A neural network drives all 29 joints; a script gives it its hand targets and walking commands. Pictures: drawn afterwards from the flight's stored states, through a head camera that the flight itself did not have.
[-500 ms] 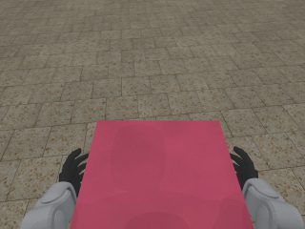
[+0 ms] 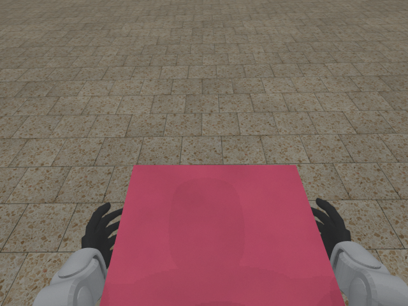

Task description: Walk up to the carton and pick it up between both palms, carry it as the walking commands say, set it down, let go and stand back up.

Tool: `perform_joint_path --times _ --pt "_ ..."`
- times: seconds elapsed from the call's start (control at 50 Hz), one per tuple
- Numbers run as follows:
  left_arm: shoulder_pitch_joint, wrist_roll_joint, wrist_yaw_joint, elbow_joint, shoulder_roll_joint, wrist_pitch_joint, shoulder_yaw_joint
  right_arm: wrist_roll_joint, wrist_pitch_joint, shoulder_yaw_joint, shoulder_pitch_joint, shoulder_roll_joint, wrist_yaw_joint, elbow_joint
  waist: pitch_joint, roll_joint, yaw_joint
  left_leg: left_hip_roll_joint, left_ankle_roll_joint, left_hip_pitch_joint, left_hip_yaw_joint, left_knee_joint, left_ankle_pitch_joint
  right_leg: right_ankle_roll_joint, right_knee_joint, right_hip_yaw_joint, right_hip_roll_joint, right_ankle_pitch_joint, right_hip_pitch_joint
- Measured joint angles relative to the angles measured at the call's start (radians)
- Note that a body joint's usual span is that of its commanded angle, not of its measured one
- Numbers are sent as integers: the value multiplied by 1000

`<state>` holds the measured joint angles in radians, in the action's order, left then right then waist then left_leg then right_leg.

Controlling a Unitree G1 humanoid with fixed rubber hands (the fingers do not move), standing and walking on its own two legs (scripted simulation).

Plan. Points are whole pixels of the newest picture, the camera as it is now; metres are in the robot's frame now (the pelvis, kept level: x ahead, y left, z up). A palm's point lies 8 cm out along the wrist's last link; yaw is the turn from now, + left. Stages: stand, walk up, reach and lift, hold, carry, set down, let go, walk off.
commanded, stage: carry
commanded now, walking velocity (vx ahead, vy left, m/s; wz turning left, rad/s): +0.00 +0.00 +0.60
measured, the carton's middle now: (214, 257) +0.24 +0.00 +0.01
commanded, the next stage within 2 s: none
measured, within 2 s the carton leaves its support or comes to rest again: neither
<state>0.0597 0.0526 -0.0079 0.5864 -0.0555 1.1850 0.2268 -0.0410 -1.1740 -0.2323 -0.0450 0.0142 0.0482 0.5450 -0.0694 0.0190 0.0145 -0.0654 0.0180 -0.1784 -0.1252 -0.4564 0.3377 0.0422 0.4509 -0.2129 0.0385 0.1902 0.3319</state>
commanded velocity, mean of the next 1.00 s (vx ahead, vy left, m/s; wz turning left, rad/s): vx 0.00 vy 0.00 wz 0.60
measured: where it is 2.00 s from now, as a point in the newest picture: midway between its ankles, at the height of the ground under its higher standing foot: outside the picture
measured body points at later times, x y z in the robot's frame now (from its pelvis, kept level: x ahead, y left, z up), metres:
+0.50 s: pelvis +0.01 +0.03 -0.02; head +0.03 +0.03 +0.43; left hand +0.21 +0.26 +0.06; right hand +0.29 -0.12 +0.06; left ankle -0.07 +0.10 -0.74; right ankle +0.03 -0.10 -0.74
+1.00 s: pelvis -0.04 +0.03 -0.01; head -0.03 +0.04 +0.44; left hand +0.08 +0.32 +0.06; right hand +0.26 -0.03 +0.05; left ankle -0.05 +0.12 -0.74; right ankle -0.01 -0.10 -0.69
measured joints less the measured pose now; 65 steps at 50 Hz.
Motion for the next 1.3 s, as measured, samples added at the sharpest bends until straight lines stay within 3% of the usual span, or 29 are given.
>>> perform_joint_path --times 0.24,0.38,0.48,0.58,0.6,0.64,0.68,0.74,0.8,0.82,0.84,0.9,0.96,1.12,1.16,1.18,1.24,1.3 --pt "-1 -5 1 18 -13 6 -11 -15 -15 -7 -11 -19 -5 36 -13 -27 -44 37 -21 -45 -2 -116 44 -35 137 -41 83 116 22" --pt "12 -1 0 26 -9 10 -3 -15 -11 -4 -14 -6 -5 25 7 -16 -25 45 -41 -106 26 -239 75 -53 202 -74 117 155 28" --pt "12 -5 -1 35 -15 5 -7 -15 -8 -5 -12 -15 1 33 12 -10 -17 64 -56 -102 40 -205 122 -71 243 -106 152 166 42" --pt "6 11 7 30 16 11 -2 2 -3 4 -17 11 -2 34 24 -7 -26 86 -67 -144 91 -248 114 -122 319 10 96 338 56" --pt "5 13 8 25 15 9 0 4 -3 2 -20 15 -4 36 24 -4 -27 91 -66 -148 101 -249 108 -124 295 20 83 318 44" --pt "1 13 9 12 3 -1 -1 3 -3 -4 -23 10 -4 39 28 11 -26 96 -65 -163 117 -266 96 -95 233 8 76 147 19" --pt "1 0 8 -2 -15 -8 -9 -2 -1 -8 -28 -9 0 30 22 17 -23 97 -61 -197 101 -317 118 -69 227 -21 92 158 7" --pt "15 -17 6 6 -32 -4 -14 -15 -5 -4 -27 -29 4 18 8 -9 -20 84 -57 -234 29 -370 198 -70 209 -53 134 182 -10" --pt "20 -23 5 38 -25 0 -17 -18 -6 4 -13 -39 9 25 3 -32 -16 69 -57 -216 -1 -279 116 -89 229 -77 172 185 -7" --pt "18 -23 4 48 -21 0 -20 -18 -7 6 -5 -43 10 30 1 -28 -15 60 -61 -202 8 -220 18 -95 257 -85 178 196 3" --pt "13 -21 3 48 -9 0 -20 -15 -4 10 4 -38 10 25 1 -33 -15 64 -67 -215 10 -226 -32 -108 300 -76 186 239 23" --pt "-2 -6 3 9 28 11 -11 6 -4 13 9 1 -1 -10 11 -27 -13 77 -83 -248 34 -262 5 -133 489 31 132 445 107" --pt "-11 7 4 -24 22 9 3 18 0 -1 -11 31 -6 -14 23 -18 -9 91 -81 -244 59 -205 -33 -134 577 98 83 420 156" --pt "12 14 14 -6 3 -29 -5 12 18 1 -40 13 2 27 2 19 -32 117 -80 -239 125 -84 -141 -116 313 142 -5 336 58" --pt "14 12 14 -1 3 -26 -7 12 13 8 -39 4 1 31 -16 22 -33 127 -71 -248 139 -82 -153 -100 156 121 -10 273 -15" --pt "14 8 13 -4 -3 -27 -10 11 10 10 -38 -7 1 30 -23 33 -31 124 -66 -257 145 -98 -146 -74 109 104 -10 175 -30" --pt "23 -13 6 -35 -25 -19 -22 5 -6 16 -47 -40 4 0 -46 19 -32 127 -31 -360 105 -416 68 -26 95 63 27 115 -44" --pt "43 -24 4 -19 -28 -8 -16 -3 -22 24 -25 -44 1 -21 -45 -2 -28 99 -3 -421 75 -677 57 -33 48 42 67 107 -74"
